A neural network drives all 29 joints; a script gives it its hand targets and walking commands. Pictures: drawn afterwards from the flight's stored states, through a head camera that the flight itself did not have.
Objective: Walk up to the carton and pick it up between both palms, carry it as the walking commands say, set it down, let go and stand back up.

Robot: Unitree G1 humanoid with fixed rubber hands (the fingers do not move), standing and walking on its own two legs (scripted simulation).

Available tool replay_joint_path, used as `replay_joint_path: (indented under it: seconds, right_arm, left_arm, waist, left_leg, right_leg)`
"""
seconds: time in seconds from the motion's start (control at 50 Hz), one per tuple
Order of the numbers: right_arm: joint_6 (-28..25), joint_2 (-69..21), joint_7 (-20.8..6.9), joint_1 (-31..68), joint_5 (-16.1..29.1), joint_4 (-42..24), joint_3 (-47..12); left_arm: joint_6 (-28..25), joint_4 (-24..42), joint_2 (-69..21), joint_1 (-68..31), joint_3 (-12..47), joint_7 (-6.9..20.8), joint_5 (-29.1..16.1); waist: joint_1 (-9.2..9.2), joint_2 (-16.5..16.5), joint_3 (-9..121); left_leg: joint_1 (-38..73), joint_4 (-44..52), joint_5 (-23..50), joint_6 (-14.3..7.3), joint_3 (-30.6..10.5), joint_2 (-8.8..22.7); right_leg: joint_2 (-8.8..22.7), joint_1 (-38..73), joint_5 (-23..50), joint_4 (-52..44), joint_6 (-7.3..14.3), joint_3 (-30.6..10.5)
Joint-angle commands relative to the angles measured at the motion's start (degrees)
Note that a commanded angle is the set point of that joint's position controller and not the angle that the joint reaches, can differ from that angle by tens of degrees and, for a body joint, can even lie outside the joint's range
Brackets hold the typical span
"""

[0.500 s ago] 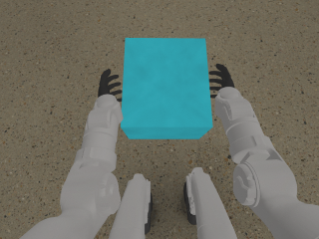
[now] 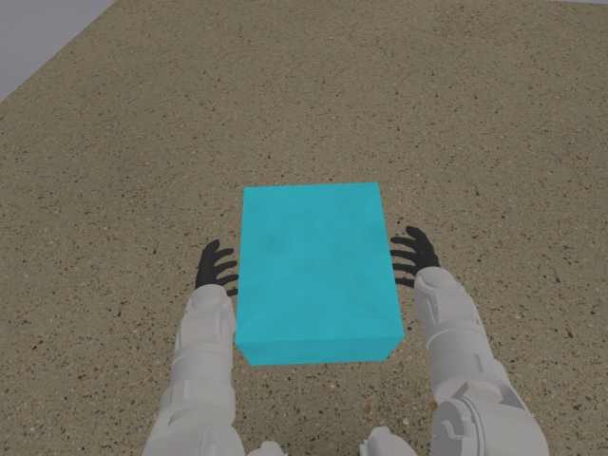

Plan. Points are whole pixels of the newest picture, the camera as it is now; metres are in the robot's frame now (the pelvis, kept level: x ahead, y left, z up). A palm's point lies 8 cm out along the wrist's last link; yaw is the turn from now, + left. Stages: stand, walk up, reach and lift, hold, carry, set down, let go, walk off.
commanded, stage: reach and lift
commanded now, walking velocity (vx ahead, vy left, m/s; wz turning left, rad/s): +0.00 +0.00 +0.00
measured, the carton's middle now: (314, 274) +0.41 +0.00 -0.10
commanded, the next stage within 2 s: hold in 1.94 s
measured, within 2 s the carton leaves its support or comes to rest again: neither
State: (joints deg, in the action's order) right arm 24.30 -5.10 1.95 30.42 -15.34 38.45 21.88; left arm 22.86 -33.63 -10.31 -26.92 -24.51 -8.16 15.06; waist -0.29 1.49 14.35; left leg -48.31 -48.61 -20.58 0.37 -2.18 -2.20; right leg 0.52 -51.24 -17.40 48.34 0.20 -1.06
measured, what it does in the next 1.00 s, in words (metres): rises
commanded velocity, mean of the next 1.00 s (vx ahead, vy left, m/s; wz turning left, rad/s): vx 0.00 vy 0.00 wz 0.00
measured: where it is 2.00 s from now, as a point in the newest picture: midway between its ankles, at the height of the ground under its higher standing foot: outside the picture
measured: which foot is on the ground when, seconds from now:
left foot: down 0.00-1.00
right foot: down 0.00-1.00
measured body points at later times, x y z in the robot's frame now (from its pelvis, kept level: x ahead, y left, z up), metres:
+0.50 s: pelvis +0.02 +0.00 +0.04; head +0.01 -0.01 +0.49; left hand +0.34 +0.15 +0.05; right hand +0.35 -0.16 +0.05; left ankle +0.02 +0.12 -0.69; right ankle +0.05 -0.12 -0.69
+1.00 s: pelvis +0.02 +0.00 +0.05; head -0.05 -0.01 +0.50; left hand +0.32 +0.16 +0.10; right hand +0.33 -0.16 +0.09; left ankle +0.02 +0.12 -0.69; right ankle +0.05 -0.12 -0.69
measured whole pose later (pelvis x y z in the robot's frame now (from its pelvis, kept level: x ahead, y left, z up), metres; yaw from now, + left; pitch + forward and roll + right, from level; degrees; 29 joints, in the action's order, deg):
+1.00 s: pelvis +0.02 +0.00 +0.05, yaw -1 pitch -1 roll +0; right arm 40.8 -6.7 -2.7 22.0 -16.7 26.5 18.7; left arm 40.5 -24.0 -10.2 -20.3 -20.0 -6.2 15.1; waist 0.6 1.5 8.3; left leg -9.5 -23.5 -12.7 -0.2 -2.4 -1.2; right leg 0.2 -12.2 -9.5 22.9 0.0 -1.1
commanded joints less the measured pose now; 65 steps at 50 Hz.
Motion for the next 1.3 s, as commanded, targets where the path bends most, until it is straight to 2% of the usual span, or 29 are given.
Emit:
replay_joint_path:
  seconds: [0.0,0.02,0.06,0.08,0.16,0.18,0.22,0.26,0.3,0.32,0.34,0.36,0.38,0.4,0.46,0.48,0.5,0.52,0.54,0.68,0.78,0.8,0.86,0.94,1.04,1.1,1.12,1.2,1.28]
  right_arm:
    - [-1.39,-59.82,-18.57,30.54,11.0,-6.41,-30.25]
    - [-0.9,-59.22,-18.8,29.98,10.53,-5.3,-29.04]
    - [-0.11,-58.77,-19.19,29.77,10.78,-5.34,-28.77]
    - [0.39,-57.64,-19.38,29.24,9.46,-3.69,-26.88]
    - [1.96,-57.85,-19.85,27.41,10.55,-4.83,-27.88]
    - [2.44,-57.41,-19.92,25.79,9.55,-2.65,-25.9]
    - [3.02,-57.5,-20.0,24.49,10.27,-5.08,-26.97]
    - [3.42,-58.17,-19.91,24.29,10.58,-6.3,-27.99]
    - [4.37,-57.9,-19.66,21.55,10.45,-7.34,-28.64]
    - [4.68,-57.88,-19.57,22.36,11.06,-9.17,-30.09]
    - [5.13,-56.77,-19.41,21.25,10.08,-7.49,-28.68]
    - [5.34,-57.69,-19.55,22.01,10.73,-9.25,-30.09]
    - [5.76,-57.96,-19.33,20.57,10.74,-9.17,-30.11]
    - [6.02,-57.29,-19.46,20.99,10.95,-9.95,-30.66]
    - [6.98,-58.67,-19.7,22.09,12.54,-12.97,-33.58]
    - [7.23,-58.33,-19.75,21.35,12.69,-13.48,-33.82]
    - [7.68,-59.03,-19.91,21.39,13.04,-13.68,-34.35]
    - [8.02,-58.25,-20.03,20.8,12.94,-13.56,-33.73]
    - [8.15,-59.18,-20.1,21.59,14.3,-16.15,-36.0]
    - [11.32,-58.09,-20.68,21.47,15.31,-18.36,-36.52]
    - [13.68,-58.41,-21.14,23.28,15.49,-17.32,-34.91]
    - [13.99,-58.28,-21.27,24.16,15.54,-18.07,-35.13]
    - [14.73,-58.77,-21.29,26.6,15.7,-19.19,-35.66]
    - [14.97,-57.89,-20.9,28.99,14.84,-17.66,-33.71]
    - [14.33,-59.13,-20.03,29.84,14.54,-17.51,-33.44]
    - [13.65,-59.95,-19.64,30.59,15.08,-19.53,-34.67]
    - [13.56,-60.1,-19.63,29.84,15.21,-19.72,-34.93]
    - [13.78,-60.34,-19.04,28.14,15.12,-20.75,-36.09]
    - [14.42,-61.0,-19.05,25.92,14.95,-20.63,-36.31]
  left_arm:
    - [-0.37,0.22,-57.03,-33.12,32.27,23.38,-10.41]
    - [-0.01,0.36,-56.69,-34.32,32.23,23.44,-10.51]
    - [0.88,-0.02,-56.77,-33.36,31.46,23.38,-9.85]
    - [1.45,-1.71,-55.68,-32.56,29.39,23.32,-8.64]
    - [3.15,-1.91,-56.16,-28.93,29.38,23.07,-8.78]
    - [3.47,-2.13,-54.27,-28.89,28.16,23.06,-7.89]
    - [3.95,1.08,-54.78,-29.57,30.62,23.16,-9.06]
    - [4.29,2.94,-53.83,-29.44,31.34,23.27,-9.49]
    - [5.25,3.06,-53.91,-27.25,32.28,23.44,-10.12]
    - [5.64,3.43,-53.41,-26.17,32.59,23.53,-10.44]
    - [5.89,2.69,-52.48,-26.03,31.47,23.58,-9.74]
    - [5.97,4.45,-52.73,-26.47,32.42,23.59,-10.2]
    - [6.38,4.75,-53.04,-26.14,33.21,23.66,-10.51]
    - [6.85,4.13,-53.17,-25.47,32.94,23.77,-10.28]
    - [7.57,6.7,-53.79,-25.7,34.67,23.87,-11.24]
    - [7.85,8.08,-54.59,-26.23,35.96,23.95,-11.96]
    - [8.35,8.4,-54.3,-26.06,36.25,24.0,-11.98]
    - [8.87,8.22,-54.56,-25.17,35.99,23.96,-11.95]
    - [9.01,9.68,-55.22,-25.06,37.37,24.01,-12.7]
    - [12.88,10.28,-55.85,-23.38,37.27,24.25,-13.35]
    - [15.16,11.6,-54.79,-26.66,36.08,24.43,-13.14]
    - [15.68,12.0,-54.85,-27.19,35.98,24.46,-12.95]
    - [16.52,11.75,-54.56,-27.31,34.86,24.45,-12.79]
    - [16.88,10.19,-53.27,-30.15,33.42,24.93,-12.56]
    - [16.19,10.44,-53.02,-33.19,34.98,26.05,-13.72]
    - [15.61,11.52,-53.7,-34.44,36.49,26.35,-14.6]
    - [15.53,11.67,-54.01,-33.66,36.91,26.48,-14.47]
    - [15.68,11.23,-54.05,-31.05,37.31,26.65,-14.31]
    - [15.96,11.83,-53.36,-29.0,36.8,26.39,-13.76]
  waist:
    - [-0.98,-1.96,31.11]
    - [-1.77,-1.66,28.93]
    - [-1.16,-0.31,27.4]
    - [-1.04,-1.04,23.51]
    - [-0.43,-0.57,22.99]
    - [-0.55,-0.58,19.57]
    - [-1.22,0.39,20.43]
    - [-0.74,-0.08,20.13]
    - [-1.25,-1.19,18.75]
    - [-0.68,-2.01,18.58]
    - [-1.17,-1.75,15.38]
    - [-0.72,-1.91,15.7]
    - [-1.3,-1.74,15.4]
    - [-0.71,-0.92,15.09]
    - [-0.13,-2.02,15.65]
    - [-0.54,-1.09,16.47]
    - [-0.13,-2.0,16.92]
    - [-0.79,-0.57,15.35]
    - [0.02,-0.86,18.06]
    - [-0.25,-0.79,12.67]
    - [0.59,-0.67,7.84]
    - [1.29,0.08,6.87]
    - [2.27,-0.85,6.06]
    - [1.71,-1.19,4.08]
    - [0.28,-1.47,5.58]
    - [0.09,-1.26,7.83]
    - [0.03,-0.18,9.19]
    - [-0.22,-1.07,10.28]
    - [0.36,-0.48,9.64]
  left_leg:
    - [17.01,9.2,16.72,-0.78,-2.56,-3.46]
    - [17.64,10.25,15.46,-0.71,-2.49,-3.29]
    - [20.13,11.85,14.77,-0.6,-2.45,-3.09]
    - [18.63,12.66,13.57,-0.73,-2.65,-3.01]
    - [24.5,15.89,18.37,-0.63,-2.74,-2.87]
    - [23.87,16.71,18.01,-0.67,-2.85,-2.64]
    - [27.08,17.89,20.96,-0.47,-2.97,-2.75]
    - [28.32,19.47,22.22,-0.44,-3.06,-2.81]
    - [29.32,20.81,22.75,-0.43,-3.23,-2.7]
    - [30.71,21.46,23.47,-0.5,-3.2,-2.81]
    - [29.14,21.92,21.38,-0.49,-3.19,-2.81]
    - [30.83,22.61,22.39,-0.54,-3.29,-2.73]
    - [31.31,22.74,22.73,-0.46,-3.12,-2.85]
    - [31.5,23.39,22.36,-0.31,-3.11,-2.8]
    - [34.21,23.85,23.76,-0.38,-2.83,-2.85]
    - [35.29,24.22,25.2,-0.01,-2.98,-2.87]
    - [36.21,24.49,24.45,-0.24,-2.93,-2.64]
    - [36.2,24.98,24.77,0.0,-2.98,-2.74]
    - [37.38,25.16,25.89,0.0,-2.79,-2.63]
    - [40.41,27.54,24.39,0.19,-2.92,-2.19]
    - [40.22,29.65,19.63,-0.24,-2.68,-1.88]
    - [40.11,29.92,19.73,-0.12,-2.53,-2.04]
    - [39.88,30.46,17.91,-0.43,-2.34,-2.03]
    - [38.98,30.41,14.59,-0.61,-2.04,-1.89]
    - [39.14,29.58,13.1,-0.85,-1.83,-2.1]
    - [39.41,28.82,14.75,-0.84,-1.83,-2.17]
    - [39.65,28.76,16.08,-0.62,-1.79,-2.4]
    - [40.26,28.67,18.74,-0.81,-2.1,-2.41]
    - [40.42,29.29,21.06,-0.72,-2.19,-2.6]
  right_leg:
    - [-5.15,36.89,20.35,-6.27,0.29,-2.7]
    - [-5.21,35.97,18.64,-7.06,0.47,-2.26]
    - [-5.08,37.18,17.23,-8.54,0.58,-2.35]
    - [-4.98,35.83,15.85,-9.07,0.6,-2.22]
    - [-5.05,40.75,19.77,-12.2,0.58,-2.21]
    - [-4.83,39.58,19.4,-13.0,0.52,-2.4]
    - [-4.89,42.45,22.05,-14.37,0.7,-2.47]
    - [-4.64,45.5,24.22,-15.96,0.52,-2.87]
    - [-4.43,48.11,25.72,-17.27,0.45,-2.81]
    - [-4.39,49.55,26.42,-18.04,0.26,-2.89]
    - [-3.97,48.8,25.12,-18.84,0.32,-3.28]
    - [-4.36,49.8,25.6,-18.94,0.21,-2.96]
    - [-4.2,50.41,26.49,-19.54,0.13,-3.19]
    - [-4.1,50.9,26.15,-19.98,0.16,-3.13]
    - [-4.3,52.62,27.84,-20.9,-0.17,-3.05]
    - [-4.53,53.02,29.15,-21.27,0.04,-3.01]
    - [-4.42,53.57,28.46,-21.59,-0.19,-2.99]
    - [-4.43,53.27,28.56,-22.05,0.14,-3.06]
    - [-4.67,55.83,29.63,-22.14,-0.04,-2.9]
    - [-4.48,55.01,26.09,-25.18,0.16,-2.37]
    - [-4.55,54.07,20.28,-27.16,0.2,-2.27]
    - [-4.61,54.28,19.9,-27.5,0.33,-2.34]
    - [-4.71,55.11,18.35,-28.0,0.11,-2.41]
    - [-4.73,54.25,15.0,-28.09,-0.05,-2.59]
    - [-4.74,54.56,13.93,-27.86,-0.26,-2.91]
    - [-4.85,55.7,15.62,-27.17,-0.25,-3.0]
    - [-4.99,56.3,17.07,-27.05,-0.18,-2.81]
    - [-5.11,57.46,20.03,-26.94,-0.31,-2.93]
    - [-5.11,57.82,22.33,-27.31,-0.41,-2.94]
